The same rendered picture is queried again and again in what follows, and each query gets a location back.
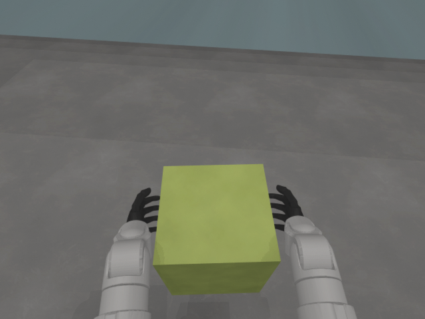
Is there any robot right forearm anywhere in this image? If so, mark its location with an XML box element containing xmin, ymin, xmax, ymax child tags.
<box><xmin>284</xmin><ymin>216</ymin><xmax>357</xmax><ymax>319</ymax></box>

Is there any carton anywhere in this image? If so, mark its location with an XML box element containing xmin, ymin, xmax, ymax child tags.
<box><xmin>153</xmin><ymin>164</ymin><xmax>281</xmax><ymax>295</ymax></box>

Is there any left robot hand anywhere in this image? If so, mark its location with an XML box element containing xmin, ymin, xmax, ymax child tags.
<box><xmin>127</xmin><ymin>188</ymin><xmax>160</xmax><ymax>233</ymax></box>

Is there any robot left forearm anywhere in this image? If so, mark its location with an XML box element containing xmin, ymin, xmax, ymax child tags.
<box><xmin>94</xmin><ymin>220</ymin><xmax>152</xmax><ymax>319</ymax></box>

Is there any right robot hand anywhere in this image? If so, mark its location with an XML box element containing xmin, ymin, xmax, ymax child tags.
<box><xmin>269</xmin><ymin>185</ymin><xmax>303</xmax><ymax>231</ymax></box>

